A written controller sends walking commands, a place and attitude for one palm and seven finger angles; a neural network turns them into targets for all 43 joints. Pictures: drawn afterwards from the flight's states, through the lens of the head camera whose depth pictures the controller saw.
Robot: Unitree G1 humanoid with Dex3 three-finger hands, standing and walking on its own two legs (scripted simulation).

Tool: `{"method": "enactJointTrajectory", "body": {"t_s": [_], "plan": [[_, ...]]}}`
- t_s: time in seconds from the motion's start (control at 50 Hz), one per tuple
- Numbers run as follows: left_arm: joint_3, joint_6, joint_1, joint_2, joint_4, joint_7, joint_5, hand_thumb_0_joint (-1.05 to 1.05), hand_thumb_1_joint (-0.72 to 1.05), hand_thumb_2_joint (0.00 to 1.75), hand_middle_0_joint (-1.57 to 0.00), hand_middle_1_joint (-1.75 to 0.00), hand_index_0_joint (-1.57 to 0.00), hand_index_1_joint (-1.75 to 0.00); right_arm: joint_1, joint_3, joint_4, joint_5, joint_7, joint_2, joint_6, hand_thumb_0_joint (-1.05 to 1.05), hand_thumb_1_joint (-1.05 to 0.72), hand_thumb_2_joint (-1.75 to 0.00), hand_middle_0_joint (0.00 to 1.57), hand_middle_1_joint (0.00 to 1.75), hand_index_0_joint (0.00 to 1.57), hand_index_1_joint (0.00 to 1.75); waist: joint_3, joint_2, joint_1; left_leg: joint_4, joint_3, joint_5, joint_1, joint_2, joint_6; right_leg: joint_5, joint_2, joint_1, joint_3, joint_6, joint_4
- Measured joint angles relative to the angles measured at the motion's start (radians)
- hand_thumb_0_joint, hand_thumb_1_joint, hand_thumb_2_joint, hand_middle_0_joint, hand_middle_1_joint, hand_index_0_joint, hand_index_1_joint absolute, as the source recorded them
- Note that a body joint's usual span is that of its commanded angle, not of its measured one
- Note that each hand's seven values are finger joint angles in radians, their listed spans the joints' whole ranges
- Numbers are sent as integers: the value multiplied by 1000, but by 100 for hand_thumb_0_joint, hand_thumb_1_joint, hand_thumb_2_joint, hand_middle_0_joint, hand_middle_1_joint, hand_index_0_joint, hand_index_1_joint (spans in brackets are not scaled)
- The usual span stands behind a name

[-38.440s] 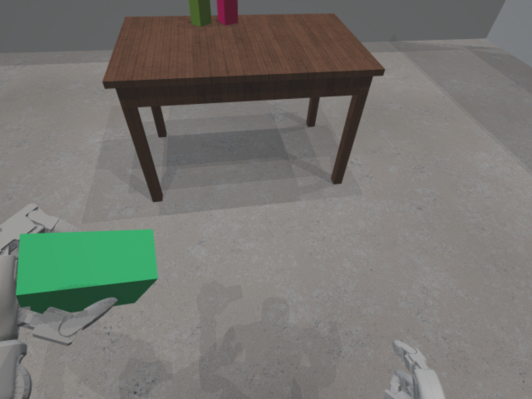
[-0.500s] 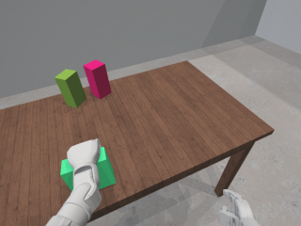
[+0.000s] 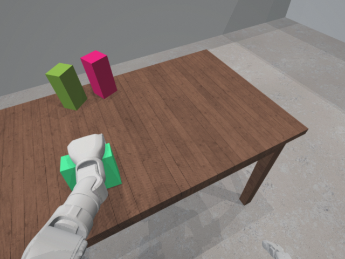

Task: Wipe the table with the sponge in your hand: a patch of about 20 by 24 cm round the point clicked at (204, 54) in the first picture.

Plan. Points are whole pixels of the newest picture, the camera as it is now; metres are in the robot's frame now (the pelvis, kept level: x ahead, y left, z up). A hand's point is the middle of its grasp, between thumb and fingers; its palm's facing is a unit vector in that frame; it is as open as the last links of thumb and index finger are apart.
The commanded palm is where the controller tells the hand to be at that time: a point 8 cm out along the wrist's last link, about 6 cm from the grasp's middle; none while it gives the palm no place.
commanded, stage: wipe forward along the middle lane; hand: left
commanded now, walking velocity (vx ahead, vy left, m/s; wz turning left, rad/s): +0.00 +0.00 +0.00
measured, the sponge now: (95, 175) +0.35 +0.25 -0.04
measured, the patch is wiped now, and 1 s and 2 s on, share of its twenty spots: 0.85 0.90 0.90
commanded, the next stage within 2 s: slide back across to the first lane in 0.92 s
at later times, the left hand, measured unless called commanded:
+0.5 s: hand (89, 146) +0.41 +0.27 +0.00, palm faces -0.11 -0.04 -0.99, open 10.0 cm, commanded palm +0.39 +0.27 +0.05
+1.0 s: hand (82, 134) +0.45 +0.30 +0.00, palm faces -0.12 -0.04 -0.99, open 10.0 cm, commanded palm +0.44 +0.29 +0.04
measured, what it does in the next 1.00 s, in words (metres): stands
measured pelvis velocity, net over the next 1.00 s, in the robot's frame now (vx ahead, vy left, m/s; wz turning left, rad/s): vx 0.01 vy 0.03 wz -0.02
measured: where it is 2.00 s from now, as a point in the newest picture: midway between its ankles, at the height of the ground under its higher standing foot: outside the picture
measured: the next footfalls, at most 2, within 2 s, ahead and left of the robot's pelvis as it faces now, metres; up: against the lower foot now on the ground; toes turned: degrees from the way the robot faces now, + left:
none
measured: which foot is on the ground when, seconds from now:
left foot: down 0.00-1.00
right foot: down 0.00-1.00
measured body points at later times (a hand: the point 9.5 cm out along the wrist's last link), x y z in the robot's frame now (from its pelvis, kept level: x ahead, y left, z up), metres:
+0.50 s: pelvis +0.00 +0.00 -0.01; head +0.04 +0.00 +0.44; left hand +0.41 +0.27 +0.06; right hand +0.09 -0.26 -0.14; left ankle +0.02 +0.13 -0.72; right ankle +0.02 -0.08 -0.72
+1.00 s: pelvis +0.01 +0.03 -0.01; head +0.08 +0.04 +0.43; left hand +0.46 +0.30 +0.06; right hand +0.07 -0.23 -0.14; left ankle +0.02 +0.13 -0.72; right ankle +0.02 -0.08 -0.72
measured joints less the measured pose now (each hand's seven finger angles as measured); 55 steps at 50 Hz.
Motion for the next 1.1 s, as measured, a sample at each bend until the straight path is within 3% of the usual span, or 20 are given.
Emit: {"method": "enactJointTrajectory", "body": {"t_s": [0.34,0.54,0.72,1.1], "plan": [[74,-74,-160,75,188,24,6,2,-54,108,-77,-133,-79,-133,41,-4,14,0,-3,-12,-29,1,-90,-90,20,30,20,30,-1,-9,-44,41,-5,-3,-89,7,5,7,8,-82,-5,-1,24],[120,-88,-205,126,246,17,11,2,-54,108,-77,-134,-78,-134,72,-2,15,-3,8,-13,-35,1,-90,-90,20,30,20,30,-13,-11,-70,55,0,-16,-121,14,7,9,15,-106,1,6,15],[139,-120,-233,154,265,6,36,2,-54,108,-77,-133,-78,-134,97,-9,13,-10,18,-15,-39,1,-90,-90,20,30,20,30,-23,-12,-80,72,5,-30,-150,10,17,4,11,-126,6,20,15],[157,-105,-357,195,359,10,59,2,-54,108,-77,-133,-78,-134,112,-5,12,-23,43,2,-49,0,-90,-90,20,30,20,30,-35,-15,-102,121,17,-53,-228,-2,47,-4,-1,-193,18,48,38]]}}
